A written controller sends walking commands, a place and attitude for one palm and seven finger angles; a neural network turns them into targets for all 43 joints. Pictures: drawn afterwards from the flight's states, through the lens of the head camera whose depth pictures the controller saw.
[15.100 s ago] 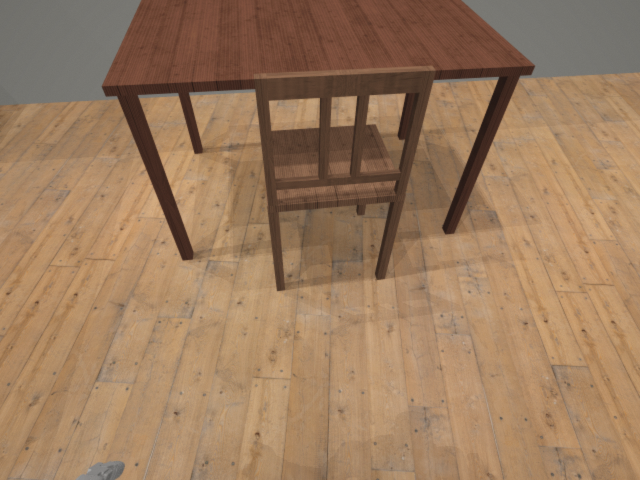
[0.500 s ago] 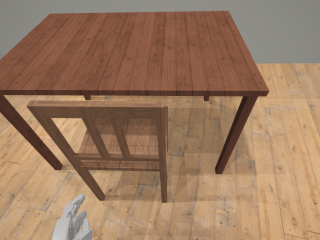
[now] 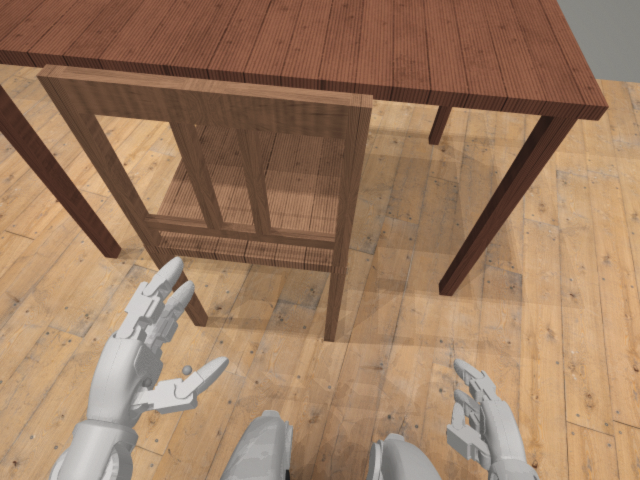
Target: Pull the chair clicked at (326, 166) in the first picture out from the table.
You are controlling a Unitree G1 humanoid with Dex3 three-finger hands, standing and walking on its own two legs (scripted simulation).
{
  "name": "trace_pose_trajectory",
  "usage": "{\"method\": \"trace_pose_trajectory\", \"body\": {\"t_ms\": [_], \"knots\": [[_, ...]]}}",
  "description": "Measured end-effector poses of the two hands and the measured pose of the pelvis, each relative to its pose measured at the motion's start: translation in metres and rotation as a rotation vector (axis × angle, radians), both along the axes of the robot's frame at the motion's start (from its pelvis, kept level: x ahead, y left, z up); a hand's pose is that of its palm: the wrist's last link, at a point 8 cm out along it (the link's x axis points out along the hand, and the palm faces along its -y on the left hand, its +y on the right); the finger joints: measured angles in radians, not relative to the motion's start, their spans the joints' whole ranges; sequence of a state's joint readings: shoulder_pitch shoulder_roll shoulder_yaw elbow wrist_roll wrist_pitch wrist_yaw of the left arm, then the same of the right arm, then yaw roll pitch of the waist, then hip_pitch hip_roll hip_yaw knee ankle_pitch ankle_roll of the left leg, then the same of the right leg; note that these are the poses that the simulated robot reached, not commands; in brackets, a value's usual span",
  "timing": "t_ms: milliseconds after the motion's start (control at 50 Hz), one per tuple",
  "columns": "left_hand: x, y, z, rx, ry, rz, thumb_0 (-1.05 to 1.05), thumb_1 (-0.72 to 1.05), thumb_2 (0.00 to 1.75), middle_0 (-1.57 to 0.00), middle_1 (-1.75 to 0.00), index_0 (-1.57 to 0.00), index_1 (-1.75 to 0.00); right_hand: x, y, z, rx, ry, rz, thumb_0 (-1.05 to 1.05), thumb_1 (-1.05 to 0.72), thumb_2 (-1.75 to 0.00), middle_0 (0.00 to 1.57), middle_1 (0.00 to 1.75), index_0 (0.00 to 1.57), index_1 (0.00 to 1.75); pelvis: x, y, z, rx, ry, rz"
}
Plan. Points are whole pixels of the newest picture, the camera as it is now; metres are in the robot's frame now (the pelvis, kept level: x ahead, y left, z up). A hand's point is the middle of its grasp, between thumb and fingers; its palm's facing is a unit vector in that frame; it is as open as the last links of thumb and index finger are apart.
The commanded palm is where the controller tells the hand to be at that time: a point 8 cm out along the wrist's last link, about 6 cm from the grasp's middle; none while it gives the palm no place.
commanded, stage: raise the hand toward the chair's back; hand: left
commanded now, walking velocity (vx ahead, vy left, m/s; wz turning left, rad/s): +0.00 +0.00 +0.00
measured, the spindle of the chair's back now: (200, 179) +0.54 +0.25 -0.01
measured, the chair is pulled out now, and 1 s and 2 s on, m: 0.00 0.00 0.00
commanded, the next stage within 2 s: aim the fingers beside a spindle in 1.42 s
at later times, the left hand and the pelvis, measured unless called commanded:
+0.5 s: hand (166, 339) +0.25 +0.20 +0.06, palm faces +0.00 -1.00 -0.04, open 15.7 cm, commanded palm +0.23 +0.26 +0.06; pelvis +0.02 +0.02 +0.02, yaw -1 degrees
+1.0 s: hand (153, 307) +0.28 +0.22 +0.07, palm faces +0.00 -1.00 -0.06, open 16.9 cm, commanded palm +0.26 +0.27 +0.07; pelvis +0.03 +0.01 +0.03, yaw -1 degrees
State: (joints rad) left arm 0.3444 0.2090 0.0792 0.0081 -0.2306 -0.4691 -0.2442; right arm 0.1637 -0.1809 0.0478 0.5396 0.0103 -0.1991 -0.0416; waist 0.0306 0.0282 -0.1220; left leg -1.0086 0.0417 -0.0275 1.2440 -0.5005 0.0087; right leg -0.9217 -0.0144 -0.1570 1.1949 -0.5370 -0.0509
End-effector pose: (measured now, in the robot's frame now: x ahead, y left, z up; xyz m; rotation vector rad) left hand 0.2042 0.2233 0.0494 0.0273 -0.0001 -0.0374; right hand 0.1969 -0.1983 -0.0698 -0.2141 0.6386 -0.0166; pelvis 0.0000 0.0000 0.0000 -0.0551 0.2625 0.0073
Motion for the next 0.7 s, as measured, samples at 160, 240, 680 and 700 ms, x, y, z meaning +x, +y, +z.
{"method": "trace_pose_trajectory", "body": {"t_ms": [160,240,680,700], "knots": [[0.016,0.010,-0.001,-0.011,0.108,0.014,0.01,0.12,0.57,-0.13,-0.18,-0.12,-0.18,-0.048,-0.011,-0.003,-0.013,0.119,-0.127,0.01,-0.90,-0.90,0.21,0.30,0.21,0.30,0.005,0.010,0.012,0.007,0.001,-0.022],[0.017,0.017,0.005,0.006,0.073,0.037,0.01,0.02,0.53,-0.12,-0.17,-0.11,-0.16,-0.053,-0.024,0.003,-0.059,0.125,-0.144,0.01,-0.90,-0.90,0.21,0.30,0.20,0.30,0.008,0.015,0.015,0.008,0.004,-0.022],[0.035,0.037,0.016,0.032,0.064,0.038,0.00,-0.45,0.32,-0.07,-0.09,-0.06,-0.09,0.011,-0.005,0.027,-0.046,0.014,-0.063,0.01,-0.90,-0.90,0.20,0.30,0.20,0.30,0.026,0.020,0.023,0.001,0.005,-0.011],[0.036,0.038,0.017,0.033,0.065,0.038,0.00,-0.46,0.32,-0.07,-0.09,-0.06,-0.09,0.011,-0.005,0.027,-0.043,0.018,-0.062,0.01,-0.90,-0.90,0.20,0.30,0.20,0.30,0.027,0.020,0.023,0.001,0.005,-0.010]]}}
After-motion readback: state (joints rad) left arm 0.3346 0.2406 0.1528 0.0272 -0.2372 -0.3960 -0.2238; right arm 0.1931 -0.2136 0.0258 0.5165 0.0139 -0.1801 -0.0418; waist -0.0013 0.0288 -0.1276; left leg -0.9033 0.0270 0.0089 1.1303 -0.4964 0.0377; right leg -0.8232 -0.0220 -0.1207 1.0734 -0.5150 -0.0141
